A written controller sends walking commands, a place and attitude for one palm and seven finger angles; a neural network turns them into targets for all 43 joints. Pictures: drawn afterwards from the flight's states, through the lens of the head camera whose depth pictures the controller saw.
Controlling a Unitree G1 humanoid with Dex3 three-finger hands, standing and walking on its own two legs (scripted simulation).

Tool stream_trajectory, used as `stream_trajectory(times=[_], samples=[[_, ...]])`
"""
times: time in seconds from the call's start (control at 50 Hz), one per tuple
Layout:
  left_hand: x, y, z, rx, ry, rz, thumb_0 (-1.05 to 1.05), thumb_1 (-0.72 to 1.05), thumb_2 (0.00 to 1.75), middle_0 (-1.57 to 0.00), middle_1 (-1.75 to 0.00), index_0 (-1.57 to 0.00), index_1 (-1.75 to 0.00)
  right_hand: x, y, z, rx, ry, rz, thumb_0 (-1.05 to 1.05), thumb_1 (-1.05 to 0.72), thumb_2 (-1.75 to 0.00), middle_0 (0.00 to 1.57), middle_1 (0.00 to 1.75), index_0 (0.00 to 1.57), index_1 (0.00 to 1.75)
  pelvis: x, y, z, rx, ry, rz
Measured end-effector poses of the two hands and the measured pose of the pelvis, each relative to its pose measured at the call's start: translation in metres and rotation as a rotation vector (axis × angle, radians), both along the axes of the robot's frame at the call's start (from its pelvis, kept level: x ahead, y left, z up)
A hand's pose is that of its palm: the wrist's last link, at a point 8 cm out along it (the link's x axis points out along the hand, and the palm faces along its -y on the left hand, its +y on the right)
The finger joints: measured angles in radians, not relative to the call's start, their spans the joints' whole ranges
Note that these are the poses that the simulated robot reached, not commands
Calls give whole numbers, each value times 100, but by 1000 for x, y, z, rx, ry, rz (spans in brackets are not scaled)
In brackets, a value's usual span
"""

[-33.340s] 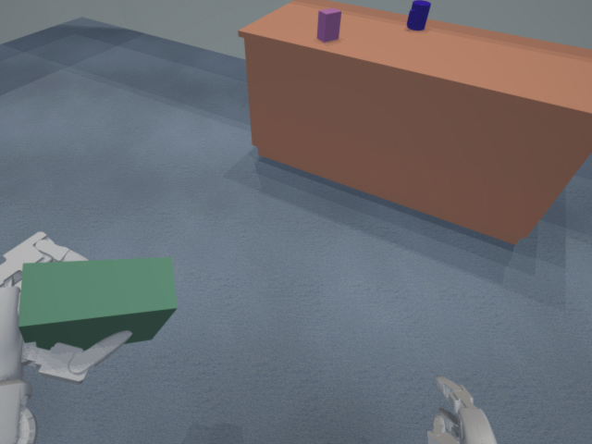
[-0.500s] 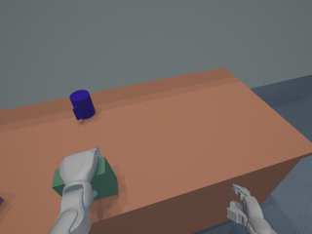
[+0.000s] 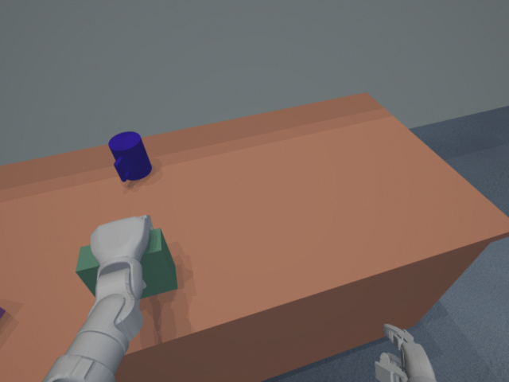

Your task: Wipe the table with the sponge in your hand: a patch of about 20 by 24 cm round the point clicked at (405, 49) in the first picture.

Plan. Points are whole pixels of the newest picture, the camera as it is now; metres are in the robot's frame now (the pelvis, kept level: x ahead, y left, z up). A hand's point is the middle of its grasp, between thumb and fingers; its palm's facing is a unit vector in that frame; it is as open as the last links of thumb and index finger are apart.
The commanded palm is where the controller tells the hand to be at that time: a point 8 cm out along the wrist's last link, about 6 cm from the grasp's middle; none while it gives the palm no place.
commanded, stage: wipe forward along the middle lane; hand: left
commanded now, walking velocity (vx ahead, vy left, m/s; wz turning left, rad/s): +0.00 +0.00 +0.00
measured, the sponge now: (135, 275) +0.29 +0.27 -0.03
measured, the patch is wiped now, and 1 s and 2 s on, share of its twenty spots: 1.00 1.00 1.00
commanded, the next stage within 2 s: slide back across to the first lane in 1.18 s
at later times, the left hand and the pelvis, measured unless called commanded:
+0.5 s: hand (129, 236) +0.35 +0.29 +0.02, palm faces -0.09 +0.00 -1.00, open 9.5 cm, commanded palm +0.33 +0.28 +0.04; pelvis -0.02 -0.01 -0.01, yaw +0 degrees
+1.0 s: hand (128, 217) +0.39 +0.31 +0.02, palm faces -0.09 +0.02 -1.00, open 9.5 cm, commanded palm +0.37 +0.30 +0.04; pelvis -0.02 +0.01 -0.02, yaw -1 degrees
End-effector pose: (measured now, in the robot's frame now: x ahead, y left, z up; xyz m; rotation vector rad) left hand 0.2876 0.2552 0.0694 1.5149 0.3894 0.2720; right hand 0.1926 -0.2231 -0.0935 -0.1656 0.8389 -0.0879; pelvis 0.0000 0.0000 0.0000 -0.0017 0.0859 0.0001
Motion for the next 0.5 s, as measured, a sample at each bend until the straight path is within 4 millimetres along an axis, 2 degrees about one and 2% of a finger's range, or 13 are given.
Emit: stream_trajectory(times=[0.24,0.5], samples=[[16,10,1,22,-1,-18,-1,-52,113,-79,-139,-82,-138,-45,-32,-17,-46,87,-81,1,-90,-89,20,30,20,30,-10,-6,-6,-3,35,1],[43,22,2,44,20,-18,1,-53,114,-80,-139,-83,-138,-77,-34,-32,-43,153,-115,1,-90,-89,20,30,20,30,-20,-8,-11,-6,78,0]])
